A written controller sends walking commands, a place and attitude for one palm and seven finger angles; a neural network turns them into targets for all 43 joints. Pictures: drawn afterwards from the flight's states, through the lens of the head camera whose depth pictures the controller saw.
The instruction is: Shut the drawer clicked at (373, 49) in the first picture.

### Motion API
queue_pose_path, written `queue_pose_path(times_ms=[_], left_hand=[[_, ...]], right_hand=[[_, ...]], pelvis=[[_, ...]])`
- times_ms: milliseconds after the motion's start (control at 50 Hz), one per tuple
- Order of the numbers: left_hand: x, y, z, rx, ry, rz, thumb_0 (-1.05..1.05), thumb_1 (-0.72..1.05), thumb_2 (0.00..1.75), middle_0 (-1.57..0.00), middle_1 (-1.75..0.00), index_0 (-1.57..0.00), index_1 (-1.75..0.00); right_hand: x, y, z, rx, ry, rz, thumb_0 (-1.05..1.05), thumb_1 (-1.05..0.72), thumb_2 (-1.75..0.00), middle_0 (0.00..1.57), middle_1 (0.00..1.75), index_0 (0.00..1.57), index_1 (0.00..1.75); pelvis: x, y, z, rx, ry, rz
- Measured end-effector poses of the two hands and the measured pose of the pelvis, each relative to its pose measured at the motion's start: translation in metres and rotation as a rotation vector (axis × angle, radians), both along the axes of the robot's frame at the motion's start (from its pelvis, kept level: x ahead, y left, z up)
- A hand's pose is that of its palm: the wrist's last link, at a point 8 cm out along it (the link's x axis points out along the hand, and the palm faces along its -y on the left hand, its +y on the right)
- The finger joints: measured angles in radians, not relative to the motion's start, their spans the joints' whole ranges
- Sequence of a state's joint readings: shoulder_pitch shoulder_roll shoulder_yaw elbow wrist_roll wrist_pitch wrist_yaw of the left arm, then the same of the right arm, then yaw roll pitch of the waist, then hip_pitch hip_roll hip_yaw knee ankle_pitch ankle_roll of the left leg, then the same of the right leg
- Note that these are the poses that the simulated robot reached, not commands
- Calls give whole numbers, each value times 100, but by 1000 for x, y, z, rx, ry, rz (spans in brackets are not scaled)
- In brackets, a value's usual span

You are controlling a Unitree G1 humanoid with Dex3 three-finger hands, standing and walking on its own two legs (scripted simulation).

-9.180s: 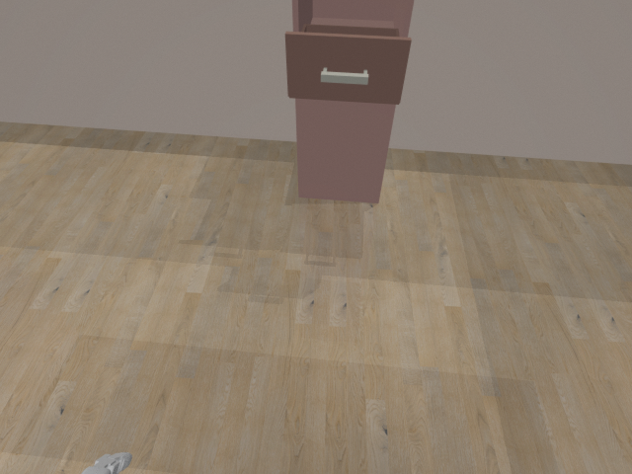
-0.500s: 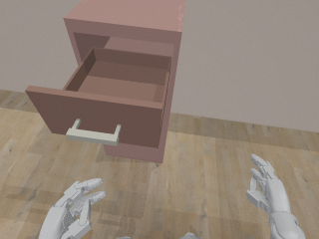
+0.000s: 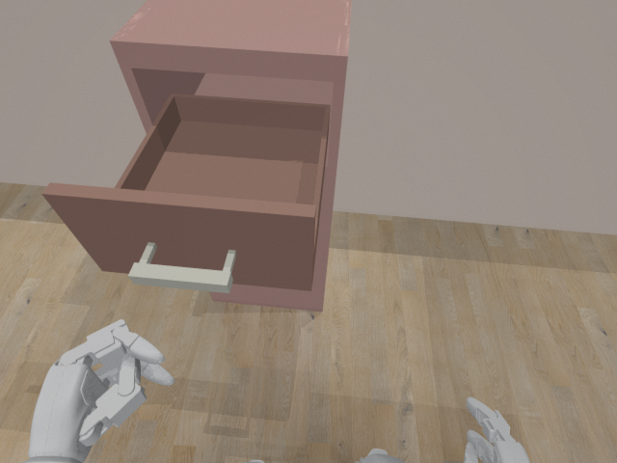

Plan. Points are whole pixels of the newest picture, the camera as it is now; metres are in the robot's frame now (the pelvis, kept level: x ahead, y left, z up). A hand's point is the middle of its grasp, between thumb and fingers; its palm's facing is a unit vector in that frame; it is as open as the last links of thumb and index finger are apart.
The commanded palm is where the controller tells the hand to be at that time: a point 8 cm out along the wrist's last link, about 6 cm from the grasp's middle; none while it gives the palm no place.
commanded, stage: raise the hand and make a fist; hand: left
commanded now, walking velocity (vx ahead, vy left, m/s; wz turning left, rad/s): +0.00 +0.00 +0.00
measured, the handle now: (186, 265) +0.36 +0.19 +0.04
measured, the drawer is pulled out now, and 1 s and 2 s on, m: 0.30 0.30 0.30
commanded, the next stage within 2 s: bring the fist close to the handle in 0.96 s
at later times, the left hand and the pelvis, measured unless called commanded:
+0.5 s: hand (148, 378) +0.19 +0.16 +0.12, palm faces -0.02 -1.00 -0.06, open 3.2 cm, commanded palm +0.15 +0.21 +0.14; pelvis +0.02 +0.01 +0.02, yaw +1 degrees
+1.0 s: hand (141, 371) +0.19 +0.16 +0.14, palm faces +0.03 -1.00 -0.09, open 3.3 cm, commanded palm +0.15 +0.21 +0.14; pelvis +0.01 -0.01 +0.02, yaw +1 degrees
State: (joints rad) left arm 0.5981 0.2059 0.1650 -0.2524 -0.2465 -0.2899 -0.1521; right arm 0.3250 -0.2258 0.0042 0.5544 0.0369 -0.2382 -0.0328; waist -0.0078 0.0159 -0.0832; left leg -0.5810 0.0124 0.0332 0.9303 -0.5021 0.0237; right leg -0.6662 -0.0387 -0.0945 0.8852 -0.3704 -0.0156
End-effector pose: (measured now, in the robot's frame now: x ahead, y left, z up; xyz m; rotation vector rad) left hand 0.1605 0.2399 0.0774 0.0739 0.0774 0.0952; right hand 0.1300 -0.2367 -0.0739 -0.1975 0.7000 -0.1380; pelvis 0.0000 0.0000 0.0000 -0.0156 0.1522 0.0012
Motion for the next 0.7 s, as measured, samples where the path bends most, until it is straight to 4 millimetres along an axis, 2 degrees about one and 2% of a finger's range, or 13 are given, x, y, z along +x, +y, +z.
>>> queue_pose_path(times_ms=[60, 140, 240, 360, 440, 520, 640, 700], left_hand=[[-3, -3, 3, -4, -34, -32, 2, 90, 90, -102, -120, -102, -120], [7, -22, 5, -38, -50, -139, 2, 90, 90, -111, -129, -110, -129], [21, -22, 20, -18, -66, -146, 2, 89, 89, -121, -139, -121, -139], [15, -16, 46, -21, -104, -79, 2, 90, 89, -132, -151, -131, -151], [9, -20, 48, -18, -64, -103, 2, 90, 90, -136, -156, -136, -156], [5, -24, 50, -16, -38, -116, 2, 90, 90, -138, -158, -138, -158], [5, -20, 68, 10, -112, -92, 2, 89, 89, -139, -159, -139, -160], [7, -23, 68, -1, -112, -97, 2, 89, 90, -140, -160, -139, -160]], right_hand=[[17, -6, 8, -42, -44, 46, 1, -90, -90, 20, 30, 20, 30], [45, -2, 22, -56, -142, 70, 1, -90, -90, 20, 30, 20, 30], [74, 18, 42, -10, -246, 74, 1, -90, -90, 20, 30, 20, 30], [95, 47, 53, 65, -291, 132, 1, -90, -90, 20, 30, 20, 30], [99, 59, 52, 83, -276, 175, 1, -90, -90, 20, 30, 20, 30], [95, 62, 49, 88, -258, 191, 1, -90, -90, 21, 30, 21, 30], [82, 53, 44, 84, -231, 173, 1, -90, -90, 21, 30, 21, 30], [75, 45, 43, 77, -222, 152, 1, -90, -90, 21, 30, 21, 30]], pelvis=[[2, 4, -1, -12, 0, 16], [6, 8, 0, -17, -3, 19], [17, 10, 5, -15, -22, 10], [26, 13, 13, -18, -53, 13], [26, 14, 15, -18, -67, 18], [25, 14, 17, -17, -75, 21], [24, 11, 19, -14, -92, 20], [23, 9, 21, -13, -101, 19]])
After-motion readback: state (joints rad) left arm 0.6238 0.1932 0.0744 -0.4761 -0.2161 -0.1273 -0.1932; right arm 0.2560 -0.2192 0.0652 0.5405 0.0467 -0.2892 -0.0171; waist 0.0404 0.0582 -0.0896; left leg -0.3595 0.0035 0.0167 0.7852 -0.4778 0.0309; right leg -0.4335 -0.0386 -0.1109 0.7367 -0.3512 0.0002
